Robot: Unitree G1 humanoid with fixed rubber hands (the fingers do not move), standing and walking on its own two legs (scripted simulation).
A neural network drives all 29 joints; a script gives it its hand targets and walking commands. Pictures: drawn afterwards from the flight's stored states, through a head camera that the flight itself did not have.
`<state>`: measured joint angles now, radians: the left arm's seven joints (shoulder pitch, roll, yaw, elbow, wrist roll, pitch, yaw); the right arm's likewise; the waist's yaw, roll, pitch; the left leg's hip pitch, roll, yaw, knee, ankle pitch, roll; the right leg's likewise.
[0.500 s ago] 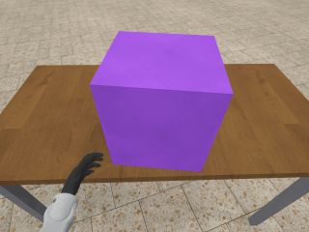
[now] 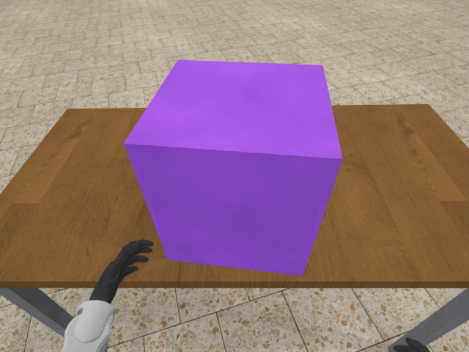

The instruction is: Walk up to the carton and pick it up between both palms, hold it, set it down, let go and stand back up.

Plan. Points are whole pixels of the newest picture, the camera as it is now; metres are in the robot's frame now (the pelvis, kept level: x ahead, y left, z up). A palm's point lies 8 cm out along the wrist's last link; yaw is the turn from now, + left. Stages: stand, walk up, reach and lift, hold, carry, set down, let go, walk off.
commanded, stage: stand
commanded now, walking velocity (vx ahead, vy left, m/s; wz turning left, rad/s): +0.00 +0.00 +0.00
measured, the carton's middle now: (240, 168) +0.43 +0.02 +0.11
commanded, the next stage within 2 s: none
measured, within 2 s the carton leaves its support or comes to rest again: neither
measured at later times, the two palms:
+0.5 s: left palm (108, 286) +0.24 +0.24 +0.02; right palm out of the picture +0.08 -0.29 -0.09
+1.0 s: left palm (106, 284) +0.24 +0.24 +0.02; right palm out of the picture +0.09 -0.29 -0.09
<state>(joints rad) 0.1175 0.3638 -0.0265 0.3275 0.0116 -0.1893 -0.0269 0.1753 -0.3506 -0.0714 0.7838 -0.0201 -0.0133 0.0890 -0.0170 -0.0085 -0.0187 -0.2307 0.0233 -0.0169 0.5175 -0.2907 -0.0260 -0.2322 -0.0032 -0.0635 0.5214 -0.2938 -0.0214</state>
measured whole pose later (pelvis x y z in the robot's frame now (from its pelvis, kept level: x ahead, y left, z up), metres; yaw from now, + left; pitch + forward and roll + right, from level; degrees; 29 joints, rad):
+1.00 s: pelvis -0.01 +0.00 +0.00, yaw +0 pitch +0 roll +0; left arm 0.04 0.36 -0.02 0.42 0.00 -0.19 -0.02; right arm 0.17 -0.35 -0.05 0.88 -0.02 -0.01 0.07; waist -0.02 -0.01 -0.02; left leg -0.22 0.02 -0.02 0.47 -0.25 -0.02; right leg -0.21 -0.01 -0.07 0.46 -0.25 -0.02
